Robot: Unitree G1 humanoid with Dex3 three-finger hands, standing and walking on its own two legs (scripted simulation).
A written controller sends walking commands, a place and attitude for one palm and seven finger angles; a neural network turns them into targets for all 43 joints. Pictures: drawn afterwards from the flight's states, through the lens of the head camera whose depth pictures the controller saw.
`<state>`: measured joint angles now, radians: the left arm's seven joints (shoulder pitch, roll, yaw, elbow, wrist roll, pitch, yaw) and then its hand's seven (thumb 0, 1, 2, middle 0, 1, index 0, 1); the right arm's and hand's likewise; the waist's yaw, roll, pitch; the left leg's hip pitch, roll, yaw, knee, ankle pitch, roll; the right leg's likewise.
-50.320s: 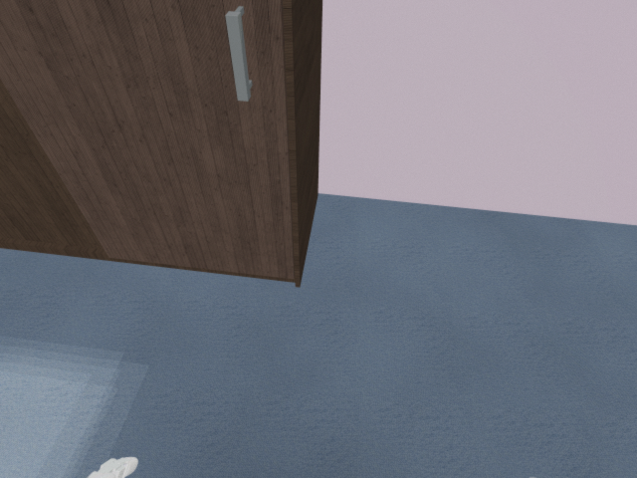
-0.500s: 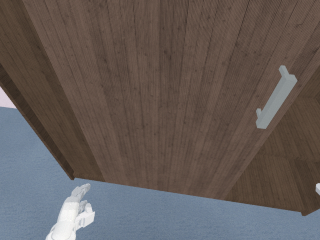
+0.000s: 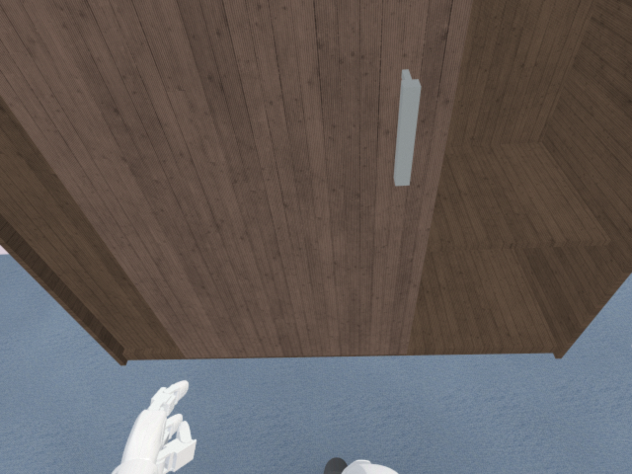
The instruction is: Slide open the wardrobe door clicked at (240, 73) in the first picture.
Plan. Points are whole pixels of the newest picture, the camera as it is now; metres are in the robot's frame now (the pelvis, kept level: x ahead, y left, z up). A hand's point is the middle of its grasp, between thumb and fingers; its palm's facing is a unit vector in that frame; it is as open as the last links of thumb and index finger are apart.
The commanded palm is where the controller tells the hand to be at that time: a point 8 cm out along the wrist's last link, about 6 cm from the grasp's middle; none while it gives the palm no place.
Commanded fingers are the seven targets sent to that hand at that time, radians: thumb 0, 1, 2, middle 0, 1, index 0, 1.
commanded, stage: step back with the hand held close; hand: right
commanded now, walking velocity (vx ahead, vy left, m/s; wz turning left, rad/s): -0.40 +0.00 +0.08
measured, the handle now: (403, 129) +0.59 -0.15 +0.14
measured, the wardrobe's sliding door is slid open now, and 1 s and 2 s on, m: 0.48 0.48 0.48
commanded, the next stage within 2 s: stop stepping back and stand still in 0.08 s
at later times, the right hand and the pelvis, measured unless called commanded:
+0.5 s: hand out of the picture +0.00 -0.42 +0.22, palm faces +0.35 +0.88 -0.31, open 7.4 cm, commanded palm -0.06 -0.48 +0.20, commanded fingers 0.00 -0.90 -0.90 0.20 0.30 0.20 0.30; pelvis -0.21 -0.18 +0.02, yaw +2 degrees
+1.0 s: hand out of the picture -0.22 -0.51 +0.22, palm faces +0.37 +0.82 -0.44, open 7.4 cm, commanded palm -0.25 -0.55 +0.20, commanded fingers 0.00 -0.90 -0.90 0.20 0.30 0.20 0.30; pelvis -0.42 -0.26 +0.02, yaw +6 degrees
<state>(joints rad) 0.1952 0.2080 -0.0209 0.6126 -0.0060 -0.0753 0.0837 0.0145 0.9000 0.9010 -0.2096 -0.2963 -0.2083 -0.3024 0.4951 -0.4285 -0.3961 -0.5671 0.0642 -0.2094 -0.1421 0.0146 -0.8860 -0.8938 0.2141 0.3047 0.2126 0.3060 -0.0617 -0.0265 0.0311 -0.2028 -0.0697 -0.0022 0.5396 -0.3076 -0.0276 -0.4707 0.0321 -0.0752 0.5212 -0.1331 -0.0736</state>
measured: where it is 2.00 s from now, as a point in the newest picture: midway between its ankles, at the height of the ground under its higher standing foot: outside the picture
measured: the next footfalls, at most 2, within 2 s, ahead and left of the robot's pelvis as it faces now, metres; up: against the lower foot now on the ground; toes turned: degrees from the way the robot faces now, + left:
left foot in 0.16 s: -0.02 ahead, +0.14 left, +0.00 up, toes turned +0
right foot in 0.26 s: +0.03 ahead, -0.14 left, -0.01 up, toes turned +6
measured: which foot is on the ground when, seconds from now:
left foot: up 0.00-0.14, down 0.16-0.24, up 0.26-0.52, down 0.54-0.60, up 0.62-0.82, down 0.84-1.00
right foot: down 0.00-0.12, up 0.14-0.24, down 0.26-0.44, up 0.46-0.60, down 0.62-0.82, up 0.84-1.00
